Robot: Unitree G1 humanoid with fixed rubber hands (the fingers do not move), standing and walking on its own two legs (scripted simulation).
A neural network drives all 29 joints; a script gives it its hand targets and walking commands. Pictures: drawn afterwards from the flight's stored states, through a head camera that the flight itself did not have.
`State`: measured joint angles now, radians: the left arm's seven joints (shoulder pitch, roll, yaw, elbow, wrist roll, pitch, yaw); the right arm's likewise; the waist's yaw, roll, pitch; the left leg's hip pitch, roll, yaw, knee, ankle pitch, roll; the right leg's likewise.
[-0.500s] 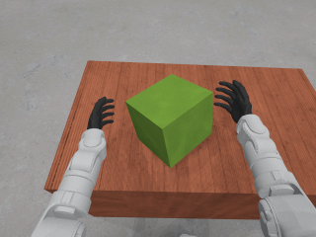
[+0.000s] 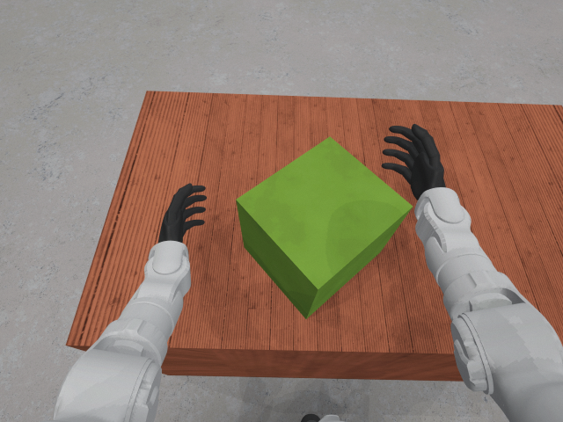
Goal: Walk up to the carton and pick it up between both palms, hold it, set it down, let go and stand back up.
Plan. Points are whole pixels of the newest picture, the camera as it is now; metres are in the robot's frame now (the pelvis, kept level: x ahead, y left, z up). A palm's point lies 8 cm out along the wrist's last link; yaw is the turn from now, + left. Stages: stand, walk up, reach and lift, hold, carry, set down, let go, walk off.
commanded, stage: reach and lift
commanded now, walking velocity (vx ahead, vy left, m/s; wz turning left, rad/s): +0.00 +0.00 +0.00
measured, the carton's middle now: (317, 229) +0.41 -0.05 -0.05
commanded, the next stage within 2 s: none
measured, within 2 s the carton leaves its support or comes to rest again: neither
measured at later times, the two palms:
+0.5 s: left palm (190, 255) +0.37 +0.16 -0.08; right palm (403, 233) +0.41 -0.20 -0.06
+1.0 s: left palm (193, 261) +0.36 +0.15 -0.07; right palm (377, 240) +0.39 -0.15 -0.06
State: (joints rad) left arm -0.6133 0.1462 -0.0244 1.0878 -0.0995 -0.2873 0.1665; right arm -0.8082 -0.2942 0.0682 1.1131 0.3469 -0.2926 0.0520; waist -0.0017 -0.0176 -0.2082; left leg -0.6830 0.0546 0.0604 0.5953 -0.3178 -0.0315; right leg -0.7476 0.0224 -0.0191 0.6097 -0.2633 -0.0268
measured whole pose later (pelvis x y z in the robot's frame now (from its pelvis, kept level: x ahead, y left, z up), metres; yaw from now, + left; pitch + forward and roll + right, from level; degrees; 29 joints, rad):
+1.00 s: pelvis -0.04 -0.03 -0.04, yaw +3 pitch +36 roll +4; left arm -0.78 0.10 0.18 1.38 -0.10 -0.65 0.15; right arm -0.83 -0.10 -0.09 1.23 -0.19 -0.52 -0.01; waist 0.00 -0.01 -0.30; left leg -1.09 0.04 0.06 0.77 -0.30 -0.06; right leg -1.18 0.01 -0.02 0.84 -0.29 -0.05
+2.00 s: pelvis -0.04 -0.03 -0.04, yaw +3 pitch +36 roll +4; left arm -0.80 0.10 0.18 1.45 -0.10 -0.70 0.16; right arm -0.85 -0.10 -0.11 1.27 -0.20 -0.54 -0.01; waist 0.00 -0.01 -0.30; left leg -1.09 0.04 0.06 0.78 -0.31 -0.06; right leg -1.18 0.01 -0.02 0.86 -0.30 -0.05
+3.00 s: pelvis -0.05 -0.02 -0.04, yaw +2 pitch +34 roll +3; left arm -0.79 0.10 0.18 1.45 -0.10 -0.56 0.20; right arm -0.76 -0.06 -0.07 1.28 -0.10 -0.52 -0.03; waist 0.00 -0.01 -0.36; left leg -1.09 0.04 0.05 0.84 -0.34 -0.04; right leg -1.17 0.00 -0.02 0.88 -0.31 -0.05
